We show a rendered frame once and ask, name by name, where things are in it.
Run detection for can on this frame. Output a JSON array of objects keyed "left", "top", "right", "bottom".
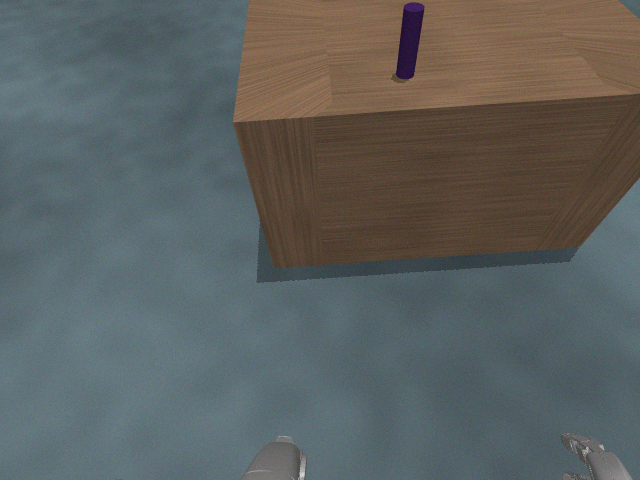
[{"left": 396, "top": 3, "right": 425, "bottom": 79}]

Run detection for right robot hand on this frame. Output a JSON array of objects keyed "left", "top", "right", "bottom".
[{"left": 561, "top": 432, "right": 633, "bottom": 480}]

